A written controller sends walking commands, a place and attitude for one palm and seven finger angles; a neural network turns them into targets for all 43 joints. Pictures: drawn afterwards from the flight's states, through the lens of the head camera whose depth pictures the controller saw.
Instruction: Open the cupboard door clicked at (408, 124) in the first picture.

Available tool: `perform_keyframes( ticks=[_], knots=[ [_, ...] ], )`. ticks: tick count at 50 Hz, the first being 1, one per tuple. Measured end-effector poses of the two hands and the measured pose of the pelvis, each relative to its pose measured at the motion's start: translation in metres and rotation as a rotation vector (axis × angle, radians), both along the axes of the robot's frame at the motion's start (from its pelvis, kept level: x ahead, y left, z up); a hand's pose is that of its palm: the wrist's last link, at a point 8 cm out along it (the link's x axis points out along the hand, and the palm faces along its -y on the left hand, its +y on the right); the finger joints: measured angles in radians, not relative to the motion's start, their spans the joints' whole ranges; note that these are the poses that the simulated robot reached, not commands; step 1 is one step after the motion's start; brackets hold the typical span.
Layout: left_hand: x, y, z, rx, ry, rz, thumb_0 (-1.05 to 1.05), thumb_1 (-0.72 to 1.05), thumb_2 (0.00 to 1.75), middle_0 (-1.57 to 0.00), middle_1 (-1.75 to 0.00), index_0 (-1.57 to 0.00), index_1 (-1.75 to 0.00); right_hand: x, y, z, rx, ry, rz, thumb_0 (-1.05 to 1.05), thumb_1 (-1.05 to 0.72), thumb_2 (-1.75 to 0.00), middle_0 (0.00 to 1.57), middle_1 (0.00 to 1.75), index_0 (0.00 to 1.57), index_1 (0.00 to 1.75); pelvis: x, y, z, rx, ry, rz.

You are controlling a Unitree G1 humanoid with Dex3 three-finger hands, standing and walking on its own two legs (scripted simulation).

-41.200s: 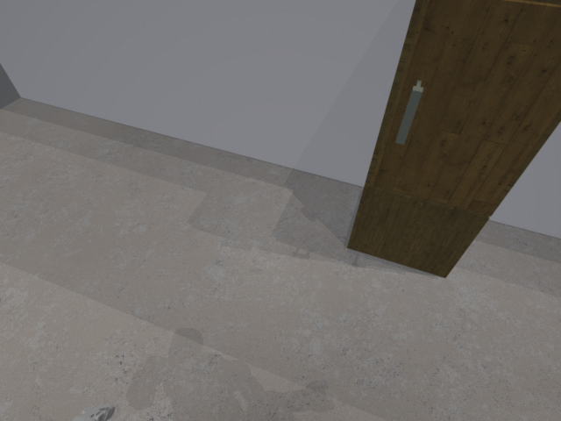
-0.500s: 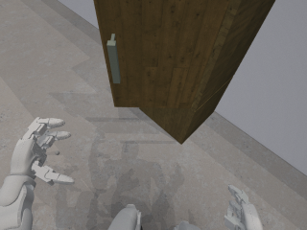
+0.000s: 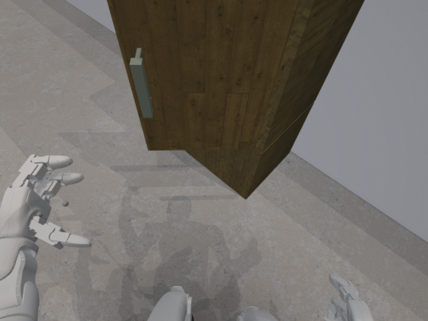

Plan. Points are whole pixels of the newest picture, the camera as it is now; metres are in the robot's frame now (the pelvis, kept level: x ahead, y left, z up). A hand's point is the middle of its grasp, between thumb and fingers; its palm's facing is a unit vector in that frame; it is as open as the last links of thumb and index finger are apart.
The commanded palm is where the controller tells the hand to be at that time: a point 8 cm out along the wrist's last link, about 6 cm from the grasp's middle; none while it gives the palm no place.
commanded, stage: raise the hand with hooked fingers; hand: left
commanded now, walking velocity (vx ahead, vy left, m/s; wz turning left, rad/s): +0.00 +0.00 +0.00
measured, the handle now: (143, 84) +0.62 +0.21 +0.03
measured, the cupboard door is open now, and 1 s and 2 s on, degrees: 45 45 45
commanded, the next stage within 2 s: move the hooked fingers beside the handle in 0.14 s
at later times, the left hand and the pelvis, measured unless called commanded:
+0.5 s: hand (84, 180) +0.34 +0.26 +0.05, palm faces +0.09 -1.00 -0.02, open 14.0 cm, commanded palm +0.31 +0.31 +0.05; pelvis +0.00 -0.01 -0.01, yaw +0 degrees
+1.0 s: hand (99, 145) +0.42 +0.25 +0.05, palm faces +0.08 -1.00 +0.00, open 14.0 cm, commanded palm +0.40 +0.31 +0.04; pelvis +0.00 +0.00 -0.01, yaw -2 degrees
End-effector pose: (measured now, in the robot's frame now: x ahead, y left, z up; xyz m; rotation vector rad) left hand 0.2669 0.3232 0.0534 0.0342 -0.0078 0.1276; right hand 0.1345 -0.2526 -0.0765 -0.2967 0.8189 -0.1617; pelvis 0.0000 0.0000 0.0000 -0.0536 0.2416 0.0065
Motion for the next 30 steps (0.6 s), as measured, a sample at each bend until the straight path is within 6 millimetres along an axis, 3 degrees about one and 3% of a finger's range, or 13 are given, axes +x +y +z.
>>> perform_keyframes(
  ticks=[16, 23, 30],
  knots=[
    [0.003, -0.011, -0.002, -0.008, 0.018, -0.005, -0.01, -0.5, 0.3, -0.3, -1.2, -0.3, -1.2, 0.015, -0.002, -0.007, 0.032, -0.028, 0.021, 0.01, -0.9, -0.9, 0.2, 0.3, 0.2, 0.3, 0.001, -0.011, -0.003, 0.009, 0.003, 0.002],
    [0.038, -0.013, -0.006, -0.018, 0.012, -0.025, -0.02, -0.5, 0.3, -0.3, -1.2, -0.3, -1.2, 0.008, -0.009, -0.015, 0.003, 0.01, 0.008, 0.01, -0.9, -0.9, 0.2, 0.3, 0.2, 0.3, -0.002, -0.014, -0.009, 0.004, 0.02, 0.003],
    [0.073, -0.014, -0.001, -0.026, 0.022, -0.045, -0.02, -0.5, 0.3, -0.3, -1.2, -0.3, -1.2, -0.013, -0.015, -0.019, 0.004, 0.072, -0.048, 0.01, -0.9, -0.9, 0.2, 0.3, 0.2, 0.3, 0.003, -0.013, -0.008, 0.007, 0.041, -0.014]
  ],
)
